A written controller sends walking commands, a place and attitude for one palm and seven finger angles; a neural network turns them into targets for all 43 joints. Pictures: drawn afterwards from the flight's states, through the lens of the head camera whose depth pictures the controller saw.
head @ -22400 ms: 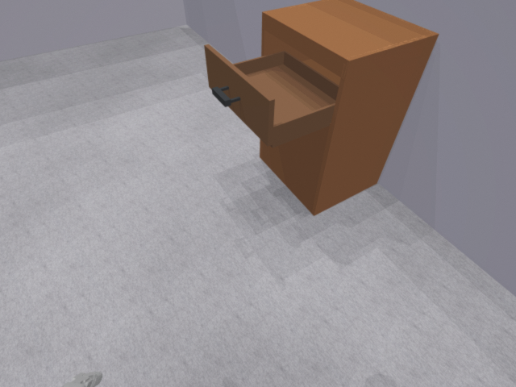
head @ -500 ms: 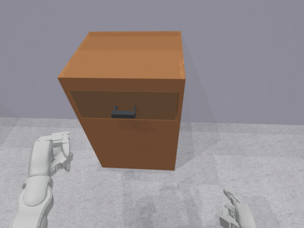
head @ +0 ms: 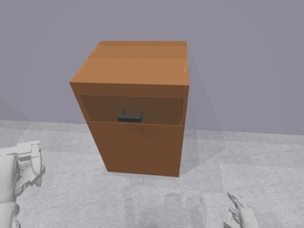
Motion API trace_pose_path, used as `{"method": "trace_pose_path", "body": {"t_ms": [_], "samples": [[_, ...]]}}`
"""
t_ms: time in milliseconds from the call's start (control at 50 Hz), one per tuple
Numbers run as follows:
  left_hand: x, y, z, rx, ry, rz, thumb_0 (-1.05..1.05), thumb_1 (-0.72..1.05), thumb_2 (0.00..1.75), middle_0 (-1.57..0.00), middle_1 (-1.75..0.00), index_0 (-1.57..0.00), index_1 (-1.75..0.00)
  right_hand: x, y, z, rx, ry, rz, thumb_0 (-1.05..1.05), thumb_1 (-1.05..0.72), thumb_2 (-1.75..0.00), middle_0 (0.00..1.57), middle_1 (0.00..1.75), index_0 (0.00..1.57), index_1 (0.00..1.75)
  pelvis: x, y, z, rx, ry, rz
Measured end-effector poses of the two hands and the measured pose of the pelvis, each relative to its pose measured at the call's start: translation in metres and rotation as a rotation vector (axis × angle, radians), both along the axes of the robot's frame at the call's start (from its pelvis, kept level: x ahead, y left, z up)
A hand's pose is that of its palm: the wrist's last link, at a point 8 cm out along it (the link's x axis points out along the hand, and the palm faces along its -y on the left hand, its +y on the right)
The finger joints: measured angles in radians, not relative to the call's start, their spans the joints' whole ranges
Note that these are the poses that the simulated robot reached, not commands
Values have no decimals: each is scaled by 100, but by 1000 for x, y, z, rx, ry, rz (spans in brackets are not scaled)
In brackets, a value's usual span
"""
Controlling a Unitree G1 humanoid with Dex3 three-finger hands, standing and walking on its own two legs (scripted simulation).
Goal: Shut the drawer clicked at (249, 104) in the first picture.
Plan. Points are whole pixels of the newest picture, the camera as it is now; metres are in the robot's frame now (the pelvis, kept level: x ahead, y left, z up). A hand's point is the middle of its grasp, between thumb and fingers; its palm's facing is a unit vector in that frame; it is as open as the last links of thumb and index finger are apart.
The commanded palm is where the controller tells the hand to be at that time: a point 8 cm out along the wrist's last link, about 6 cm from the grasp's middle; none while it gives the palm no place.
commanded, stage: step back with the hand held close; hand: left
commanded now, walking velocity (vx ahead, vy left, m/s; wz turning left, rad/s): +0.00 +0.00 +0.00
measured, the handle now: (130, 115) +0.63 +0.20 -0.13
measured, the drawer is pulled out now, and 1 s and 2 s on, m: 0.00 0.00 0.00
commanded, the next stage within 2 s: stop stepping back and stand still in 1.68 s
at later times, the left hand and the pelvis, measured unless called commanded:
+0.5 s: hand (31, 174) +0.16 +0.26 +0.16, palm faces +0.30 -0.80 -0.51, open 3.2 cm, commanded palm +0.10 +0.30 +0.17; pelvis -0.03 +0.02 +0.00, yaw -1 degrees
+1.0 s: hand (4, 205) +0.10 +0.27 +0.16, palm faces +0.38 -0.77 -0.51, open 3.2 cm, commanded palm +0.03 +0.31 +0.17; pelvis -0.09 +0.02 -0.01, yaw +2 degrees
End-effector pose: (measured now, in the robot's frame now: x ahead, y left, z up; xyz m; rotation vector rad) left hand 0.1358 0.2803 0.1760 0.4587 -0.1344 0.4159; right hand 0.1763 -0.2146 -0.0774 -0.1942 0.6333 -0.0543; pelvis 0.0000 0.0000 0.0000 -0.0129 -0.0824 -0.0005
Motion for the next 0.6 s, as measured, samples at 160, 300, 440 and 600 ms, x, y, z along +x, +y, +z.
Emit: {"method": "trace_pose_path", "body": {"t_ms": [160, 300, 440, 600], "samples": [[2, -2, 1, 16, -13, -35, 1, 89, 90, -141, -160, -140, -160, -14, -4, 1, -10, 4, -20, 1, -91, -90, 21, 30, 20, 30, -5, 0, 0, -4, 4, -7], [8, 6, -1, 63, 15, -77, 1, 89, 90, -141, -160, -140, -160, -32, -13, 0, -44, 80, -86, 1, -91, -90, 21, 30, 20, 30, -14, 10, 2, -4, 67, -17], [-1, 14, 0, 108, 48, -129, 1, 89, 90, -141, -160, -140, -160, -50, -14, -2, -66, 127, -138, 1, -91, -90, 20, 30, 20, 30, -25, 21, 1, 6, 87, -17], [-25, 24, 2, 127, 8, -107, 1, 89, 90, -141, -160, -140, -160, -59, 3, -1, -51, 96, -113, 1, -91, -90, 20, 30, 20, 30, -46, 27, -3, 10, 84, -14]]}}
